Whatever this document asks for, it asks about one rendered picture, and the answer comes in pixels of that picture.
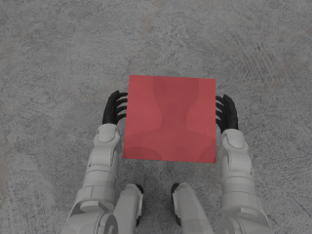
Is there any right robot forearm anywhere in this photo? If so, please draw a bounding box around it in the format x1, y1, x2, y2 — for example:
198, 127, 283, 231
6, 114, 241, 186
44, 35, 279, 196
217, 129, 274, 234

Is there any carton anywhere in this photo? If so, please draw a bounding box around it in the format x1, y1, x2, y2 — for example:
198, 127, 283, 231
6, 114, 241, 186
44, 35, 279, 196
123, 74, 216, 164

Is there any robot right upper arm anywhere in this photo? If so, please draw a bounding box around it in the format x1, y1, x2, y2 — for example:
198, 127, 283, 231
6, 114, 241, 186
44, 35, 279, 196
216, 215, 274, 234

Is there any robot left foot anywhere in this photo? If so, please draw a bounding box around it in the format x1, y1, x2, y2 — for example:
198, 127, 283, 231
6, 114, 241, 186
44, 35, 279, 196
136, 184, 144, 227

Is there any left robot forearm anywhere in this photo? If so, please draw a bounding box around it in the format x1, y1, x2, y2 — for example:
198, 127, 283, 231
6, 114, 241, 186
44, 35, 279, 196
60, 123, 122, 234

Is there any robot left shin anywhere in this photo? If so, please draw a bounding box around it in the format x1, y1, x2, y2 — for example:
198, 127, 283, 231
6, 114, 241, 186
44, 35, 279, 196
120, 183, 140, 219

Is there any right robot hand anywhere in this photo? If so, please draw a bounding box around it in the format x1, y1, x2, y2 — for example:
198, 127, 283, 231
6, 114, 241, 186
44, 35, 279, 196
215, 95, 239, 134

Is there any left robot hand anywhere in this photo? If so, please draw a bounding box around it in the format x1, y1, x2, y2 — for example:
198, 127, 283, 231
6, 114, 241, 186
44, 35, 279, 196
101, 90, 128, 126

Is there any robot left upper arm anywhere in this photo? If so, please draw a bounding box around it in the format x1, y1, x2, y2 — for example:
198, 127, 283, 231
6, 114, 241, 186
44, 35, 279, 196
61, 211, 119, 234

